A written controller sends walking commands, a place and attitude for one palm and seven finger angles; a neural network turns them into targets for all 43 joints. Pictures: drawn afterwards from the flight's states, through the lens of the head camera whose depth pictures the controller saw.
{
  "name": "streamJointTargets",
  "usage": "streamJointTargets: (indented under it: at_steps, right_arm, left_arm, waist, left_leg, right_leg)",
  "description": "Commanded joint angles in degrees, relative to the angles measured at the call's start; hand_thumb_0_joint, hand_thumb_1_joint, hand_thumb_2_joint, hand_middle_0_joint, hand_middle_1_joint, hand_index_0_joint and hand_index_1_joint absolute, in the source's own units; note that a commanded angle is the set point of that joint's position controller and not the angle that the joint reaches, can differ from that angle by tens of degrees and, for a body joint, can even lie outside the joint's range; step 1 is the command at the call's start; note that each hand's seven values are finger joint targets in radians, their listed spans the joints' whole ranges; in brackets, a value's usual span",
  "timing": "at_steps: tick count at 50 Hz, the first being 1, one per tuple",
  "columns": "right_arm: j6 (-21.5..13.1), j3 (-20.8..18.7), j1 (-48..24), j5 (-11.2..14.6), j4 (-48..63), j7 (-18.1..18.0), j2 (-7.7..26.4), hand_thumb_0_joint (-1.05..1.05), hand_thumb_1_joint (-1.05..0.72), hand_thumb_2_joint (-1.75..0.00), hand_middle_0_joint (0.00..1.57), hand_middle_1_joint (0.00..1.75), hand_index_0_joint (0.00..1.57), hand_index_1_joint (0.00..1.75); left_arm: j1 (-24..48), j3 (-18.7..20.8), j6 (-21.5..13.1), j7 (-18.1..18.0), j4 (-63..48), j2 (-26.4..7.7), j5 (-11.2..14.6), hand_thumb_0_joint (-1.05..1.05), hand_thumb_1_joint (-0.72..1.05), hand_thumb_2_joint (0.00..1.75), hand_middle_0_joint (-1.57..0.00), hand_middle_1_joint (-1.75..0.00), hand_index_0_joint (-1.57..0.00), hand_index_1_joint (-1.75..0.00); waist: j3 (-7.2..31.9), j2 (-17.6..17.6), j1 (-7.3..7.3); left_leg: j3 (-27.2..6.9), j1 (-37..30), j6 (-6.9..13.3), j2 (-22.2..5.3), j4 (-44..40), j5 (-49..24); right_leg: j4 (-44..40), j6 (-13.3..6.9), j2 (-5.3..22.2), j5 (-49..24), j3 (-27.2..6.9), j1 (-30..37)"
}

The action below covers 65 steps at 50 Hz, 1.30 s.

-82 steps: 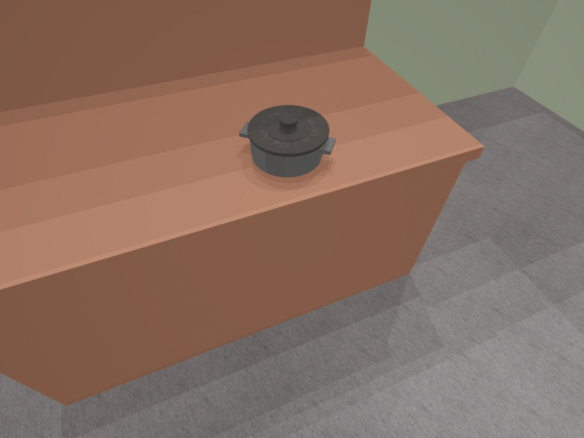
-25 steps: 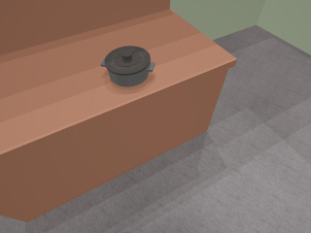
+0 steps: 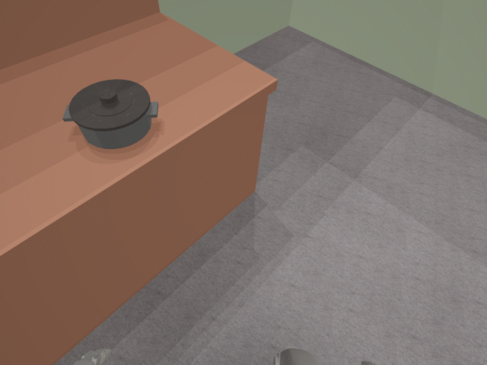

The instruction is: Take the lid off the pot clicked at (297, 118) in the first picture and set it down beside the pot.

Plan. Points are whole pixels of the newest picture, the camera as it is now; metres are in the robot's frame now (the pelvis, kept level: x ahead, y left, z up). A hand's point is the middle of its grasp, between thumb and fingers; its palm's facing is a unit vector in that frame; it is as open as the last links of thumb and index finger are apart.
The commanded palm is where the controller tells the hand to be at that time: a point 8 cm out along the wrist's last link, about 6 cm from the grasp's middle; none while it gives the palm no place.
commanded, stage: walk to a spot facing it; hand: left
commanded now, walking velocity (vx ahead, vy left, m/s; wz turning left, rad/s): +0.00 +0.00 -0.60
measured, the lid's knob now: (107, 96) +0.67 +0.39 +0.00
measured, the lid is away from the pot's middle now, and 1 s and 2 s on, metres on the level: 0.00 0.00 0.00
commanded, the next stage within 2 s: turn to face it in 1.60 s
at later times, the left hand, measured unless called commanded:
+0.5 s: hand (177, 353) +0.15 +0.13 -0.17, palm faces -0.29 -0.93 -0.20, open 7.4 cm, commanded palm none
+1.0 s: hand (271, 276) +0.31 -0.04 -0.17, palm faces -0.66 -0.73 -0.19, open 7.4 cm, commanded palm none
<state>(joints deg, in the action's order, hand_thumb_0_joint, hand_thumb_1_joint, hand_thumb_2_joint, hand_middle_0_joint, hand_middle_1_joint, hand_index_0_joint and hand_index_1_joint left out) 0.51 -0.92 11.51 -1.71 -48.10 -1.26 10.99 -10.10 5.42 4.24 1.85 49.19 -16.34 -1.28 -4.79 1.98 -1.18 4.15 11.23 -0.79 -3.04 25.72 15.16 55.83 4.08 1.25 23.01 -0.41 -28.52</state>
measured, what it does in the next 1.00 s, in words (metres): steps to the right, turning right: right foot, then left foot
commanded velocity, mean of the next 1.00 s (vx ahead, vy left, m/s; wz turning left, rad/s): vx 0.17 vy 0.00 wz -0.59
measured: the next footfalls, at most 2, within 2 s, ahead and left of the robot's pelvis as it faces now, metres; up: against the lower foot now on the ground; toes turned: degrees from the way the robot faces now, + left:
right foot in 0.12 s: +0.05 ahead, -0.15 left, +0.00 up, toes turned -8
left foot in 0.52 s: +0.10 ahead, +0.07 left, +0.00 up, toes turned -19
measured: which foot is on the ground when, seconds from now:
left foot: down 0.00-0.12, up 0.14-0.50, down 0.52-1.00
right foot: up 0.00-0.10, down 0.12-0.52, up 0.54-0.98, down 1.00-1.00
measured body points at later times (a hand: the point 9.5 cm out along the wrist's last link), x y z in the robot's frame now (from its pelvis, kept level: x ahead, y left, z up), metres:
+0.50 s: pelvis +0.01 -0.03 -0.01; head +0.06 -0.03 +0.44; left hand +0.17 +0.18 -0.16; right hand +0.02 -0.30 -0.13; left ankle +0.06 +0.08 -0.73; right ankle +0.01 -0.14 -0.74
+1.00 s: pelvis +0.09 -0.11 -0.02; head +0.12 -0.14 +0.43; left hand +0.35 +0.00 -0.15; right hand -0.13 -0.25 -0.15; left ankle +0.07 +0.08 -0.74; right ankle +0.08 -0.25 -0.74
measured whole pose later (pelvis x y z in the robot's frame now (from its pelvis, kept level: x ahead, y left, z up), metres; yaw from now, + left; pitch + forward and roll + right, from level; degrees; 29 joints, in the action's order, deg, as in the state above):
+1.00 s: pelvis +0.09 -0.11 -0.02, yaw -37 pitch +1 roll +0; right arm -2.6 -2.4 27.4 -1.9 -56.8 -0.1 11.9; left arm -5.1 3.4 1.0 4.2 50.5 -13.6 -2.1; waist -4.4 0.1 4.1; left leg 15.6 4.4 -4.5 -10.5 32.1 25.4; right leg 32.9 -1.2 3.2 15.2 6.7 -24.4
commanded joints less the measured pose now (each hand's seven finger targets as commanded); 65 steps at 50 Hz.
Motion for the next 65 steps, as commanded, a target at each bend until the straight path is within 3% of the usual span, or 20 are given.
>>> streamJointTargets:
  at_steps: [1,5,6,8,13,21,24,25,26,27,30,33,46,48,49,50,51,53,56,65]
  right_arm:
    - [-1.16,-4.44,4.2,-0.05,2.32,-0.37,14.15,0.0,-0.9,-0.9,0.2,0.3,0.2,0.3]
    - [-0.72,-4.46,5.6,0.49,1.75,0.21,12.64,0.0,-0.9,-0.9,0.2,0.3,0.2,0.3]
    - [-0.56,-2.97,4.39,0.76,4.11,0.55,7.34,0.0,-0.9,-0.9,0.2,0.3,0.2,0.3]
    - [0.1,-3.26,-0.97,0.79,4.45,-0.42,9.27,0.0,-0.9,-0.9,0.2,0.3,0.2,0.3]
    - [0.82,-3.04,2.09,0.56,1.01,0.1,7.86,0.0,-0.9,-0.9,0.2,0.3,0.2,0.3]
    - [-0.02,-3.25,0.59,1.26,2.74,-0.38,6.92,0.0,-0.9,-0.9,0.2,0.3,0.2,0.3]
    - [-0.99,-3.17,7.37,1.27,1.46,-0.67,6.93,0.0,-0.9,-0.9,0.2,0.3,0.2,0.3]
    - [-1.58,-3.63,9.9,0.85,0.88,-0.94,9.31,0.0,-0.9,-0.9,0.2,0.3,0.2,0.3]
    - [-1.69,-4.74,11.12,-0.26,1.15,-0.94,15.47,0.0,-0.9,-0.9,0.2,0.3,0.2,0.3]
    - [-1.7,-4.62,10.4,-0.17,2.02,-0.99,16.81,0.0,-0.9,-0.9,0.2,0.3,0.2,0.3]
    - [-2.86,-3.09,4.75,0.02,2.24,-0.55,11.23,0.0,-0.9,-0.9,0.2,0.3,0.2,0.3]
    - [-3.81,-2.71,7.25,0.48,0.78,-0.55,9.49,0.0,-0.9,-0.9,0.2,0.3,0.2,0.3]
    - [-4.67,-3.73,16.59,-0.41,-5.7,0.47,11.31,0.0,-0.9,-0.9,0.2,0.3,0.2,0.3]
    - [-4.58,-4.02,14.77,-0.01,-5.21,0.75,12.03,0.0,-0.9,-0.9,0.2,0.3,0.2,0.3]
    - [-4.58,-3.3,14.14,0.72,-4.07,1.49,9.89,0.0,-0.9,-0.9,0.2,0.3,0.2,0.3]
    - [-4.52,-2.41,12.07,1.41,-0.78,1.51,6.46,0.0,-0.9,-0.9,0.2,0.3,0.2,0.3]
    - [-4.42,-2.98,5.19,1.07,0.29,0.89,8.38,0.0,-0.9,-0.9,0.2,0.3,0.2,0.3]
    - [-4.18,-3.53,3.36,0.65,-0.47,1.09,8.91,0.0,-0.9,-0.9,0.2,0.3,0.2,0.3]
    - [-2.48,-3.24,6.69,-0.05,-2.93,1.38,5.79,0.0,-0.9,-0.9,0.2,0.3,0.2,0.3]
    - [-4.08,-3.48,0.22,0.53,0.36,2.42,4.54,0.0,-0.9,-0.9,0.2,0.3,0.2,0.3]
  left_arm:
    - [3.53,-0.62,-1.93,0.66,-5.75,-1.43,0.54,0.0,0.9,0.9,-0.2,-0.3,-0.2,-0.3]
    - [-5.3,0.44,-3.44,0.07,-2.72,-6.4,0.2,0.0,0.9,0.9,-0.2,-0.3,-0.2,-0.3]
    - [-9.08,2.25,-3.94,-1.15,-2.0,-14.49,-0.21,0.0,0.9,0.9,-0.2,-0.3,-0.2,-0.3]
    - [-9.88,2.21,-3.21,-2.5,-1.84,-12.37,0.83,0.0,0.9,0.9,-0.2,-0.3,-0.2,-0.3]
    - [-1.71,0.76,-3.25,-2.8,-4.41,-8.42,0.29,0.0,0.9,0.9,-0.2,-0.3,-0.2,-0.3]
    - [-2.13,1.22,-2.65,-2.24,-4.56,-8.79,0.2,0.0,0.9,0.9,-0.2,-0.3,-0.2,-0.3]
    - [0.47,1.11,-2.35,-2.07,-5.23,-7.72,0.37,0.0,0.9,0.9,-0.2,-0.3,-0.2,-0.3]
    - [0.87,0.64,-2.12,-1.63,-6.13,-5.42,0.58,0.0,0.9,0.9,-0.2,-0.3,-0.2,-0.3]
    - [0.83,-0.12,-1.99,-0.69,-7.47,-1.85,0.81,0.0,0.9,0.9,-0.2,-0.3,-0.2,-0.3]
    - [3.3,0.45,-2.59,-0.28,-8.97,-3.35,0.04,0.0,0.9,0.9,-0.2,-0.3,-0.2,-0.3]
    - [1.74,0.94,-3.08,1.35,-5.94,-3.63,-0.84,0.0,0.9,0.9,-0.2,-0.3,-0.2,-0.3]
    - [1.1,0.13,-2.87,2.14,-4.67,-1.41,-0.66,0.0,0.9,0.9,-0.2,-0.3,-0.2,-0.3]
    - [11.59,-1.64,-4.5,2.56,-5.44,1.34,-0.44,0.0,0.9,0.9,-0.2,-0.3,-0.2,-0.3]
    - [0.59,-0.66,-5.41,1.97,-1.82,-1.69,-0.37,0.0,0.9,0.9,-0.2,-0.3,-0.2,-0.3]
    - [-10.05,0.93,-6.27,1.12,1.51,-7.55,-0.45,0.0,0.9,0.9,-0.2,-0.3,-0.2,-0.3]
    - [-18.0,2.74,-6.59,0.05,3.05,-14.93,0.5,0.0,0.9,0.9,-0.2,-0.3,-0.2,-0.3]
    - [-19.32,3.3,-5.8,-0.76,3.97,-15.64,1.53,0.0,0.9,0.9,-0.2,-0.3,-0.2,-0.3]
    - [-9.06,1.94,-5.8,-1.53,1.22,-9.91,1.01,0.0,0.9,0.9,-0.2,-0.3,-0.2,-0.3]
    - [-2.18,0.71,-6.71,-1.99,-0.12,-5.92,-0.13,0.0,0.9,0.9,-0.2,-0.3,-0.2,-0.3]
    - [-4.79,0.88,-7.31,-1.26,1.79,-6.72,-0.02,0.0,0.9,0.9,-0.2,-0.3,-0.2,-0.3]
  waist:
    - [6.03,-13.05,3.3]
    - [10.13,-2.45,-0.96]
    - [11.3,19.29,-2.83]
    - [11.16,13.02,-3.65]
    - [8.93,3.29,0.86]
    - [7.71,5.88,0.29]
    - [10.28,6.11,3.53]
    - [10.18,-0.04,4.62]
    - [7.31,-16.8,5.65]
    - [1.65,-16.97,5.57]
    - [0.01,-7.73,2.14]
    - [1.96,-9.57,2.08]
    - [1.52,-11.29,5.41]
    - [7.47,-6.61,-0.72]
    - [14.05,2.96,-5.48]
    - [19.29,16.85,-7.74]
    - [16.02,10.3,-8.58]
    - [9.98,4.27,-3.82]
    - [4.14,4.1,1.57]
    - [1.94,5.06,0.93]
  left_leg:
    - [-4.72,-5.64,8.98,-14.9,-3.03,-28.23]
    - [2.66,6.51,1.16,-10.38,15.86,-13.92]
    - [6.54,24.46,-2.83,-1.65,31.34,19.21]
    - [-4.84,25.81,-1.65,-2.62,41.12,19.03]
    - [-3.2,17.72,-3.56,-1.91,34.31,9.36]
    - [-3.6,10.95,-2.4,2.25,18.72,8.96]
    - [-3.78,-1.26,-1.4,2.58,3.39,3.61]
    - [-8.67,-10.08,0.54,-2.02,-4.48,7.67]
    - [-27.67,-13.88,5.5,-16.52,-14.55,24.26]
    - [-35.88,-5.92,10.54,-24.36,-19.63,31.23]
    - [-21.45,-1.56,8.94,-16.46,-17.52,20.36]
    - [-10.02,-5.79,7.42,-12.95,-15.43,7.43]
    - [4.54,-10.5,6.02,-17.25,-7.39,-15.2]
    - [10.17,-4.33,3.13,-14.46,10.31,-26.03]
    - [12.45,12.28,0.46,-12.47,25.7,-16.46]
    - [10.28,30.92,-2.96,-3.82,44.44,20.13]
    - [0.53,35.13,-1.68,-5.22,50.51,19.88]
    - [-2.59,31.84,-1.44,-8.39,49.73,10.28]
    - [-0.65,21.93,-3.25,-7.56,37.53,5.57]
    - [1.47,10.31,-2.51,-1.28,13.52,-1.47]
  right_leg:
    - [-11.85,-1.4,0.7,0.97,3.08,3.98]
    - [-31.85,-5.15,2.49,-15.97,-0.21,27.27]
    - [-36.36,-12.13,19.55,-32.0,-24.31,36.05]
    - [-34.11,-16.15,17.15,-35.7,-23.56,30.25]
    - [-34.02,-15.03,10.85,-30.66,-16.54,19.93]
    - [-34.05,-14.98,9.17,-28.09,-24.61,16.39]
    - [-31.37,-11.79,6.08,-14.48,-25.1,11.07]
    - [-26.84,-9.02,0.79,-0.29,-21.2,1.65]
    - [-12.07,-5.06,-8.57,11.47,-9.78,-11.25]
    - [-1.43,-3.36,-4.53,9.63,-3.46,-13.9]
    - [10.15,-2.68,0.04,-1.4,-2.22,-12.04]
    - [9.65,-1.53,1.96,-7.46,0.06,-12.41]
    - [-18.74,-3.91,2.07,-5.71,7.85,-1.27]
    - [-26.76,-6.3,-1.99,-8.62,10.55,18.81]
    - [-27.79,-9.98,4.13,-5.63,2.38,40.64]
    - [-35.79,-17.27,23.12,-6.24,-28.83,50.82]
    - [-38.86,-19.84,24.87,-5.48,-32.68,45.02]
    - [-41.37,-18.09,19.77,6.25,-25.08,30.22]
    - [-42.6,-15.4,13.85,-5.53,-13.14,14.19]
    - [-41.38,-14.33,10.68,-1.89,-14.09,11.56]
